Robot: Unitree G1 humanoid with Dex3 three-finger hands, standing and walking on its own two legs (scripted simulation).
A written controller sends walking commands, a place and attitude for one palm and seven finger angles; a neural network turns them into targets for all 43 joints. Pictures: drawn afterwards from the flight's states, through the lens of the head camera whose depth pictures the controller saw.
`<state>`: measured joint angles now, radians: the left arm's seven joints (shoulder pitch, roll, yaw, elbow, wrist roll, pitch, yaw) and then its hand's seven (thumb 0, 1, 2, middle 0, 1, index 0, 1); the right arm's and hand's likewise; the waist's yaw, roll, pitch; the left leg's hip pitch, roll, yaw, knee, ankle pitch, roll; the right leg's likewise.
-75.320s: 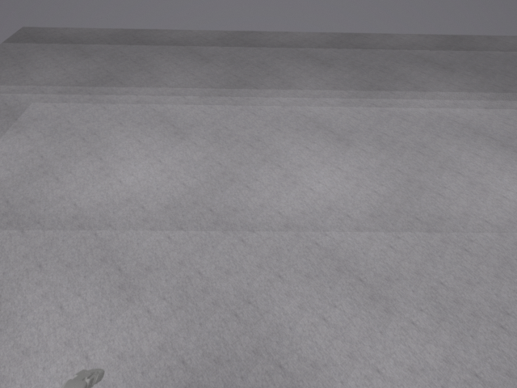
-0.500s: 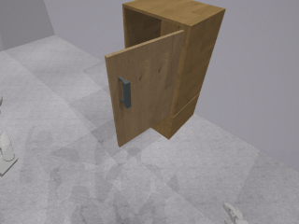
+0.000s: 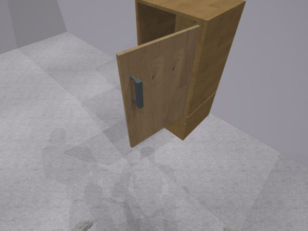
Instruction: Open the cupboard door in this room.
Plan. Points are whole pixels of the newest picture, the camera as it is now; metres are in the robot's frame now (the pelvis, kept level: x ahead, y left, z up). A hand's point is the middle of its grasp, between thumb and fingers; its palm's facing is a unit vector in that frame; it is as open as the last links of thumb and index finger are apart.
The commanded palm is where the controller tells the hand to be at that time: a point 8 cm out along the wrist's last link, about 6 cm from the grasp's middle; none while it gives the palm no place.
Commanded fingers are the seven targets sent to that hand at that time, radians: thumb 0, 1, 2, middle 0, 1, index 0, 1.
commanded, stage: let the arm hang, fingers relaxed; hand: left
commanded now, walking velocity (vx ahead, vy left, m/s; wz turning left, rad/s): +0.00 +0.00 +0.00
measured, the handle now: (136, 91) +0.65 +0.09 -0.03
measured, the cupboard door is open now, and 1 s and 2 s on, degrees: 81 81 81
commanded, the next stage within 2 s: look to check the result in 0.86 s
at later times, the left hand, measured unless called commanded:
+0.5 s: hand out of the picture -0.03 +0.19 -0.16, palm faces +0.02 -0.97 -0.23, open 7.3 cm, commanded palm none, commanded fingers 0.00 0.90 0.90 -0.20 -0.30 -0.20 -0.30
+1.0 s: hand out of the picture +0.00 +0.17 -0.16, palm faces +0.03 -0.98 -0.20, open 7.3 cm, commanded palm none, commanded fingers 0.00 0.90 0.90 -0.20 -0.30 -0.20 -0.30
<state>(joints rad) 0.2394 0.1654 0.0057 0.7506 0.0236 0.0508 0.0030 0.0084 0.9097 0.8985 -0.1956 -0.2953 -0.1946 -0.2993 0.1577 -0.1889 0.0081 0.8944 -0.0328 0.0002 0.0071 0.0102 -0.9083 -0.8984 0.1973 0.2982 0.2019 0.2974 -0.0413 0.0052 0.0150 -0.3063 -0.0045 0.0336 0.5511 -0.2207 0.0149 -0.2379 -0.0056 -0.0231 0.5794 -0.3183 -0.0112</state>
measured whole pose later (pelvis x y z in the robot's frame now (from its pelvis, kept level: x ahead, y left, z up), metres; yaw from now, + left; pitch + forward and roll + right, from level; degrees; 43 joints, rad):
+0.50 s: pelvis -0.01 +0.00 +0.01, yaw +1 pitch -2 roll +0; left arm 0.28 0.18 0.01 1.16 0.01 0.01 0.02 0.00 0.91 0.90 -0.20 -0.30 -0.20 -0.30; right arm 0.28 -0.15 -0.01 1.15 -0.03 0.03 -0.02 0.01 -0.91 -0.90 0.19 0.30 0.20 0.30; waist -0.01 0.03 0.07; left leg -0.25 0.00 0.02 0.41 -0.13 0.01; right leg -0.17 0.01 -0.04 0.42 -0.22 -0.01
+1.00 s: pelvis +0.00 +0.00 +0.01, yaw +0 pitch -2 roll +0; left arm 0.24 0.15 0.02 1.14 0.01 0.00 0.03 0.00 0.91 0.90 -0.20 -0.30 -0.20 -0.30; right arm 0.25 -0.14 -0.01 1.14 -0.03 0.01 -0.03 0.01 -0.91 -0.90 0.19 0.30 0.20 0.30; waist -0.02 0.02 0.07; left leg -0.23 0.00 0.02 0.40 -0.14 0.01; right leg -0.16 0.01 -0.03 0.42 -0.23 -0.02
